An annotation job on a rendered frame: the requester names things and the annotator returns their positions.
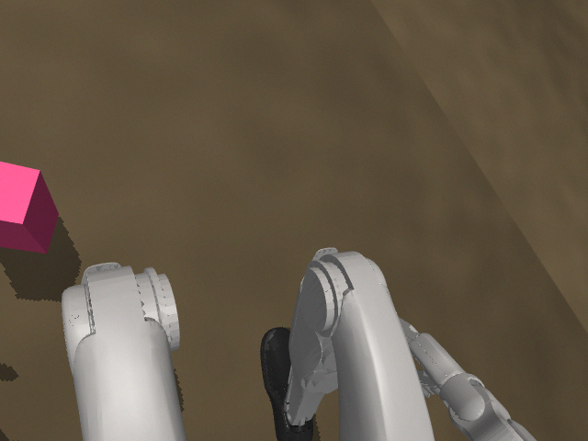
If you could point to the carton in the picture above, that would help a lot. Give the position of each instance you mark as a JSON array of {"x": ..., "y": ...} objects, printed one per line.
[{"x": 27, "y": 212}]

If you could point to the right robot foot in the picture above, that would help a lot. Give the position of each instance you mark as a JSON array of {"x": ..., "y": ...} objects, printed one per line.
[{"x": 275, "y": 362}]

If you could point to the right robot arm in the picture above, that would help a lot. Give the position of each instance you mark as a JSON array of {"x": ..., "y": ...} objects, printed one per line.
[{"x": 477, "y": 414}]

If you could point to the right robot hand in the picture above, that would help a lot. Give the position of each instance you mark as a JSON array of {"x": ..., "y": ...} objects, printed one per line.
[{"x": 439, "y": 366}]

